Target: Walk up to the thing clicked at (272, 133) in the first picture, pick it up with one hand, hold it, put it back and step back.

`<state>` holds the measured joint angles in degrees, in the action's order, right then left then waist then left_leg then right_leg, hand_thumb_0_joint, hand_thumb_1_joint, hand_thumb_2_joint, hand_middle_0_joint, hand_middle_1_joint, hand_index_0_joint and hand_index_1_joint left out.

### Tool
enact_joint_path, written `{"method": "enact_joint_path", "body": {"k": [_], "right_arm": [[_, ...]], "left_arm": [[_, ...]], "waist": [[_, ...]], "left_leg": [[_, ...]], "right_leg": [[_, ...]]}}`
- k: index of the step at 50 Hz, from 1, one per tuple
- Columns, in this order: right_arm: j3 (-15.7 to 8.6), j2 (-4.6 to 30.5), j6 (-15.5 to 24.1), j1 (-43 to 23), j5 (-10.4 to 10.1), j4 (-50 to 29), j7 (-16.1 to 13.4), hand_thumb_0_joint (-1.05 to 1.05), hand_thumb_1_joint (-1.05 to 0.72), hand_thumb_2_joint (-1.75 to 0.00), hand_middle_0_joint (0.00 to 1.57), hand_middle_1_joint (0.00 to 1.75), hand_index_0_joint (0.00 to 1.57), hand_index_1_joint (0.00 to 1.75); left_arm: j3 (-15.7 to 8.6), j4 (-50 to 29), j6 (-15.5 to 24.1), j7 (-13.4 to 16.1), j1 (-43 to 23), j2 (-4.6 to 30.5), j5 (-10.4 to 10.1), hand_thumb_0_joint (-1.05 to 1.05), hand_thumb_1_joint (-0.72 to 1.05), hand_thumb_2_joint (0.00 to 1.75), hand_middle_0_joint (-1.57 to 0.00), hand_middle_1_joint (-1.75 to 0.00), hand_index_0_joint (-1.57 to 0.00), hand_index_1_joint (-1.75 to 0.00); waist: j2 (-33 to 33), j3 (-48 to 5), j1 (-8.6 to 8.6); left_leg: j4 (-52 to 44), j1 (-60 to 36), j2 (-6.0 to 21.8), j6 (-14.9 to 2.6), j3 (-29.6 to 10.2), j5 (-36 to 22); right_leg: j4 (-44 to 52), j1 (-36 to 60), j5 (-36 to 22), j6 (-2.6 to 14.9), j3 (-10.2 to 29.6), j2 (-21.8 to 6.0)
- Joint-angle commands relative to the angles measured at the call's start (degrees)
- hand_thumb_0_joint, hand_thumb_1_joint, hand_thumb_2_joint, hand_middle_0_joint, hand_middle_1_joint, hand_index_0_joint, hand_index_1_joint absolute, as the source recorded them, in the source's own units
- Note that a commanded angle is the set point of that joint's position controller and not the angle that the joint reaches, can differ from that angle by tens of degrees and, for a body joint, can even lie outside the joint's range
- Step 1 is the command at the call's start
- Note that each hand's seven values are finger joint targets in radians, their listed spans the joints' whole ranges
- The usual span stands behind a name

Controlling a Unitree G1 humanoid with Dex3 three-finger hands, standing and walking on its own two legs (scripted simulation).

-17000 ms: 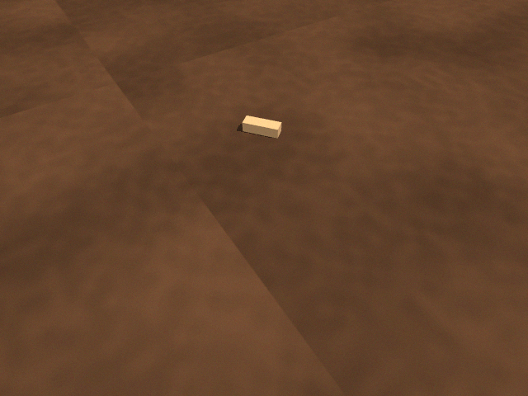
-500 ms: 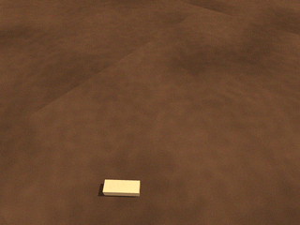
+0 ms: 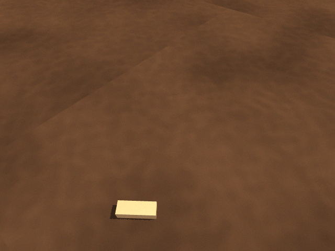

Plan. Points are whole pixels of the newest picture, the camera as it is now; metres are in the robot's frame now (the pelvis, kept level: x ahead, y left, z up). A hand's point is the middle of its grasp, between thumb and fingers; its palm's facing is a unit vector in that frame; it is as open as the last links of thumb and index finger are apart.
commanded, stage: stand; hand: left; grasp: from above
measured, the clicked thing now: (136, 209) +0.45 +0.20 -0.75
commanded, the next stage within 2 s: rise first in 0.08 s
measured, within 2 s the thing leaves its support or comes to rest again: neither
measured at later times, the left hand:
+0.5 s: hand out of the picture +0.15 +0.25 -0.17, palm faces -0.03 -0.93 -0.36, open 10.5 cm
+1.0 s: hand out of the picture +0.13 +0.26 -0.23, palm faces -0.13 -0.89 -0.44, open 14.0 cm
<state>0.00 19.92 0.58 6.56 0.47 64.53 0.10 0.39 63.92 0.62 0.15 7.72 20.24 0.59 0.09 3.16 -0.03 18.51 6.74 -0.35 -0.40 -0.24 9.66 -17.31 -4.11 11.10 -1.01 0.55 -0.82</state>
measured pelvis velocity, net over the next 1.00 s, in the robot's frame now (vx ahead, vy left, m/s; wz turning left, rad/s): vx -0.01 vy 0.00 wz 0.00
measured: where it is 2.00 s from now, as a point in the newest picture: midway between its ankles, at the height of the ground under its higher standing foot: outside the picture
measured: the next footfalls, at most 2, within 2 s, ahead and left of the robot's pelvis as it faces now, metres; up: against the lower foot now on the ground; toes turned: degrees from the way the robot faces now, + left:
none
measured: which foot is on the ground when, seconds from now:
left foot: down 0.00-1.00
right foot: down 0.00-1.00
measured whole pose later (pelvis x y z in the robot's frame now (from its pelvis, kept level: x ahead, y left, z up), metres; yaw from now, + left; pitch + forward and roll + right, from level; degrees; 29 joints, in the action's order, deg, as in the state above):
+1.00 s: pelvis -0.01 +0.00 -0.10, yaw +0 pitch +18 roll -2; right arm -1.2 13.6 7.8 11.4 -0.3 31.2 -2.9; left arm -7.9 26.2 -13.2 -1.2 14.5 19.8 11.4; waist -0.3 -7.1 -1.8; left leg 65.4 53.5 1.0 0.2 -2.3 29.5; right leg -63.3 -49.8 31.1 -0.3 -1.2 1.0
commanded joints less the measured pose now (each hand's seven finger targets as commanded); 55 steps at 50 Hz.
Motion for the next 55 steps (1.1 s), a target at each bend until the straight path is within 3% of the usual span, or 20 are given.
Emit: {"method": "enact_joint_path", "body": {"k": [1, 8, 9, 10, 11, 12, 13, 14, 15, 17, 18, 20, 26, 31, 34, 35, 37, 43, 48, 55], "right_arm": [[-2.1, 12.4, 1.2, -1.9, -0.1, -3.4, -0.6, 0.00, -0.90, -0.90, 0.20, 0.30, 0.20, 0.30], [-2.0, 12.5, 1.3, -1.9, 0.0, -3.6, -0.7, 0.00, -0.90, -0.90, 0.20, 0.30, 0.20, 0.30], [-2.0, 12.5, 1.2, -1.8, -0.1, -3.6, -0.7, 0.00, -0.91, -0.91, 0.20, 0.30, 0.20, 0.30], [0.7, 3.3, 4.3, -1.5, -4.0, -20.0, -1.8, 0.00, -0.98, -0.92, 0.20, 0.30, 0.20, 0.30], [0.2, 4.9, 4.2, 1.2, -4.0, -16.6, -2.3, 0.00, -0.92, -0.91, 0.20, 0.30, 0.20, 0.30], [-0.9, 6.5, 3.5, 3.9, -4.2, -17.1, -2.9, 0.00, -0.91, -0.90, 0.20, 0.30, 0.20, 0.30], [-1.7, 6.6, 3.1, 5.1, -3.8, -17.5, -3.0, 0.00, -0.90, -0.90, 0.20, 0.30, 0.20, 0.30], [-2.1, 6.3, 3.2, 5.2, -3.4, -19.1, -3.0, 0.00, -0.91, -0.90, 0.20, 0.30, 0.20, 0.30], [-3.3, 6.6, 3.6, 5.9, -2.3, -20.7, -3.1, 0.00, -0.91, -0.90, 0.20, 0.30, 0.20, 0.30], [-4.4, 5.8, 3.9, 8.0, -1.5, -23.1, -2.2, 0.00, -0.94, -0.91, 0.20, 0.30, 0.20, 0.30], [-4.5, 5.5, 3.9, 7.7, -1.5, -25.1, -2.1, 0.00, -0.94, -0.91, 0.20, 0.30, 0.20, 0.30], [-4.6, 5.1, 4.0, 6.9, -1.9, -27.5, -2.1, 0.00, -0.92, -0.91, 0.20, 0.30, 0.20, 0.30], [-4.2, 4.1, 4.8, 5.1, -2.1, -33.5, -1.8, 0.00, -0.90, -0.90, 0.20, 0.30, 0.20, 0.30], [-4.6, 3.2, 6.9, 6.1, -1.7, -36.4, -1.9, 0.00, -0.91, -0.90, 0.20, 0.30, 0.20, 0.30], [-4.9, 3.3, 7.7, 7.0, -1.6, -37.4, -2.6, 0.00, -0.90, -0.90, 0.20, 0.30, 0.20, 0.30], [-4.9, 2.9, 8.1, 6.4, -1.6, -37.9, -2.7, 0.00, -0.91, -0.90, 0.20, 0.30, 0.20, 0.30], [-4.9, 2.9, 8.6, 6.8, -1.5, -38.2, -3.1, 0.00, -0.91, -0.90, 0.20, 0.30, 0.20, 0.30], [-4.7, 2.9, 9.3, 6.8, -1.1, -39.1, -3.5, 0.00, -0.90, -0.90, 0.20, 0.30, 0.20, 0.30], [-4.7, 2.4, 10.0, 6.1, -1.0, -40.6, -3.4, 0.00, -0.89, -0.90, 0.20, 0.30, 0.20, 0.30], [-4.6, 2.1, 10.8, 5.6, -1.0, -41.9, -2.8, 0.00, -0.89, -0.90, 0.20, 0.30, 0.20, 0.30]], "left_arm": [[-2.7, -2.9, 1.2, 0.6, -1.8, 12.3, 0.0, 0.00, 0.90, 0.90, -0.20, -0.30, -0.20, -0.30], [-2.7, -3.0, 1.0, 0.5, -1.6, 12.0, 0.2, 0.00, 0.90, 0.90, -0.20, -0.30, -0.20, -0.30], [-2.8, -2.9, 1.0, 0.5, -1.6, 12.1, 0.1, 0.00, 0.84, 0.91, -0.16, -0.38, -0.18, -0.38], [-2.8, -23.0, 6.8, 1.5, -21.7, 3.2, -3.0, 0.00, 0.76, 0.96, -0.20, -0.46, -0.17, -0.46], [-3.6, -18.9, 6.3, 1.8, -29.2, 5.4, -3.1, 0.00, 0.68, 0.96, -0.16, -0.54, -0.13, -0.54], [-6.5, -10.3, 4.4, 1.9, -19.0, 9.7, -1.9, 0.00, 0.60, 0.94, -0.12, -0.62, -0.12, -0.62], [-7.5, -4.7, 2.9, 1.1, -15.7, 10.6, -0.9, 0.00, 0.52, 0.96, -0.09, -0.70, -0.10, -0.70], [-8.9, -5.7, 2.6, 0.3, -19.0, 13.0, 0.4, 0.00, 0.44, 0.98, -0.06, -0.78, -0.07, -0.78], [-11.0, -6.6, 3.0, -0.2, -18.7, 14.9, 2.0, 0.00, 0.36, 0.97, -0.03, -0.86, -0.06, -0.86], [-12.5, -5.0, 1.8, -1.3, -7.1, 13.2, 4.4, 0.00, 0.20, 1.00, 0.00, -1.02, -0.03, -1.02], [-12.6, -8.0, 1.1, -1.3, -5.7, 13.0, 4.9, 0.00, 0.12, 1.01, 0.00, -1.09, -0.03, -1.06], [-11.4, -9.6, -1.5, -1.2, -5.1, 10.4, 5.7, 0.00, -0.04, 1.00, -0.01, -1.09, -0.04, -1.07], [-11.7, -17.8, -7.8, -0.5, -5.9, 10.4, 7.7, 0.00, -0.50, 0.96, -0.07, -1.10, -0.08, -1.08], [-12.7, -28.8, -7.3, -0.4, -6.3, 10.9, 8.8, 0.00, -0.56, 1.00, -0.07, -1.08, -0.07, -1.08], [-13.4, -31.4, -8.0, -0.4, -0.6, 10.8, 9.3, 0.00, -0.56, 1.00, -0.07, -1.07, -0.06, -1.08], [-12.1, -35.0, -8.1, -0.6, -1.5, 9.8, 9.2, 0.00, -0.56, 1.01, -0.07, -1.07, -0.06, -1.07], [-13.3, -37.7, -9.0, -0.5, 1.3, 10.9, 9.4, 0.00, -0.53, 1.00, -0.07, -1.08, -0.06, -1.08], [-12.4, -42.6, -11.5, -0.8, 6.8, 10.0, 10.5, 0.00, -0.53, 0.98, -0.06, -1.08, -0.06, -1.08], [-13.0, -45.2, -12.8, -0.6, 9.0, 10.3, 11.7, 0.00, -0.53, 0.97, -0.06, -1.07, -0.06, -1.07], [-12.6, -48.5, -13.0, -0.2, 11.9, 9.8, 12.8, 0.00, -0.56, 0.97, -0.07, -1.06, -0.07, -1.06]], "waist": [[0.0, -4.1, -0.18], [-0.7, -3.9, 0.02], [-0.8, -3.5, 0.08], [-0.8, 0.5, -6.85], [-0.6, -2.0, -5.25], [1.4, -1.6, -3.81], [2.4, -3.7, -3.25], [2.5, -5.9, -2.52], [1.8, -11.9, -1.64], [-2.7, -16.6, 1.55], [-5.0, -18.4, 2.34], [-3.3, -15.8, 1.43], [-0.9, -14.0, -0.18], [-2.6, -17.5, -0.84], [-2.8, -20.9, -1.60], [-3.1, -19.9, -1.91], [-4.2, -22.5, -1.73], [-4.3, -24.3, -2.13], [-3.8, -23.8, -1.71], [-4.8, -25.8, -1.43]], "left_leg": [[-2.1, -1.9, 7.5, -1.24, -6.0, -10.5], [-2.7, -1.3, 7.7, -1.37, -6.3, -8.7], [-2.8, -0.7, 7.6, -1.42, -6.4, -8.8], [1.5, 6.5, 0.4, -0.34, 1.5, 1.6], [2.6, 5.2, -0.4, -0.29, 1.6, 2.8], [3.6, 7.2, 0.2, -0.40, 1.4, 3.2], [6.4, 9.4, -0.4, -0.57, 1.4, 2.8], [9.1, 10.9, -0.3, -0.75, 1.3, 2.1], [11.7, 10.9, -0.3, -0.64, 1.1, -0.3], [15.2, 14.1, -0.9, 0.12, 1.0, -2.8], [15.4, 13.8, -1.2, 0.40, 1.1, -3.7], [14.9, 15.5, -0.7, 0.55, 0.7, -2.8], [20.6, 22.4, -0.1, 0.06, 0.1, 3.0], [27.3, 27.3, 0.2, -0.13, -0.1, 5.7], [29.9, 27.2, 0.6, -0.13, -0.4, 4.3], [30.5, 28.5, 0.7, -0.11, -0.6, 5.1], [32.5, 28.4, 0.7, -0.28, -0.4, 3.5], [37.4, 30.4, 1.1, -0.33, -0.8, -3.2], [39.6, 34.7, 0.8, -0.45, -0.9, 1.2], [43.2, 37.9, 0.7, -0.38, -1.2, 0.6]], "right_leg": [[2.4, -0.5, -9.2, 2.04, 4.8, -6.8], [2.2, -0.6, -7.1, 2.13, 4.5, -6.7], [2.5, -0.6, -7.1, 2.03, 4.5, -6.7], [-2.4, -16.1, -2.1, 1.51, -0.6, 1.2], [-3.2, -13.3, -0.8, 1.66, -1.3, 1.1], [-3.8, -13.1, 0.8, 1.74, -1.9, 1.4], [-5.7, -14.9, 1.4, 2.05, -1.8, 1.4], [-8.2, -16.1, 0.8, 2.06, -1.7, 1.3], [-11.2, -15.6, -2.2, 2.06, -1.4, 1.0], [-15.6, -15.5, -3.5, 2.67, -1.2, 1.0], [-16.1, -14.9, -3.9, 2.92, -1.1, 1.1], [-16.0, -16.4, -2.4, 2.78, -1.6, 1.9], [-20.5, -24.3, 4.1, 2.43, -2.2, 2.4], [-27.6, -31.3, 6.4, 2.33, -1.6, 2.3], [-30.3, -33.2, 4.9, 2.27, -1.7, 2.4], [-31.0, -34.6, 5.7, 2.23, -1.7, 2.4], [-32.1, -34.8, 4.1, 2.18, -1.5, 2.1], [-36.6, -37.5, -0.4, 2.10, -2.0, 2.1], [-38.3, -40.1, 2.6, 2.12, -2.1, 2.2], [-42.5, -43.8, 2.8, 2.42, -2.3, 2.5]]}}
